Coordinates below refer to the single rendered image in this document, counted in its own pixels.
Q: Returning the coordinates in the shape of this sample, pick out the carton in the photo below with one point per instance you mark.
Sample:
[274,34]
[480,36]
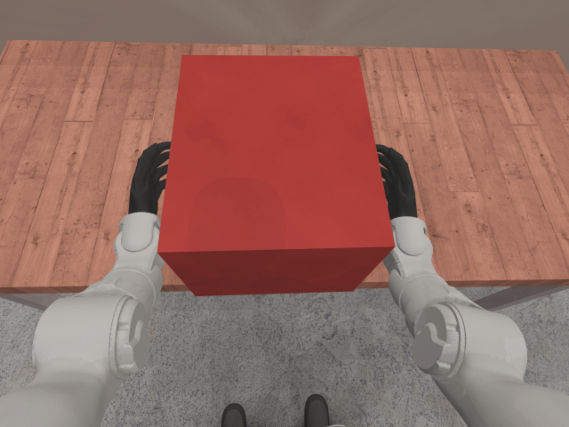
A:
[273,183]

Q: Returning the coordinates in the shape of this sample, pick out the robot left upper arm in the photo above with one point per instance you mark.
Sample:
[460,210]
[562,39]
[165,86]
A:
[85,347]

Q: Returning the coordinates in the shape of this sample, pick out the right robot forearm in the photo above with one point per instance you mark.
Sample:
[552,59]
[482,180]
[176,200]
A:
[413,281]

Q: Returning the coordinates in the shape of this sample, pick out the table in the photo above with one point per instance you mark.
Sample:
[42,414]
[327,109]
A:
[485,133]

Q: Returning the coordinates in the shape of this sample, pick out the robot left hand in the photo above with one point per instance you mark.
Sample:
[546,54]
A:
[146,187]

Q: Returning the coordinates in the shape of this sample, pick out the robot left foot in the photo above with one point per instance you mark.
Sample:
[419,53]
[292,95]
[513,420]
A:
[233,416]

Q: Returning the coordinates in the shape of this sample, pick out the robot right hand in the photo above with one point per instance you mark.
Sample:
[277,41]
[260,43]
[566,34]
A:
[398,184]

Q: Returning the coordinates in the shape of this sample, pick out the robot right upper arm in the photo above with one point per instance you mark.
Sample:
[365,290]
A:
[477,359]

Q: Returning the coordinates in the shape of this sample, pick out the robot foot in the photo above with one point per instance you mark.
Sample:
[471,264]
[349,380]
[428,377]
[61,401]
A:
[316,412]
[233,416]

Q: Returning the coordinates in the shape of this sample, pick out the left robot forearm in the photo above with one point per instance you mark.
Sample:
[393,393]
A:
[137,270]

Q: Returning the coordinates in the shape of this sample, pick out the robot right foot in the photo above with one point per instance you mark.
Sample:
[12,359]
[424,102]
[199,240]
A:
[316,412]

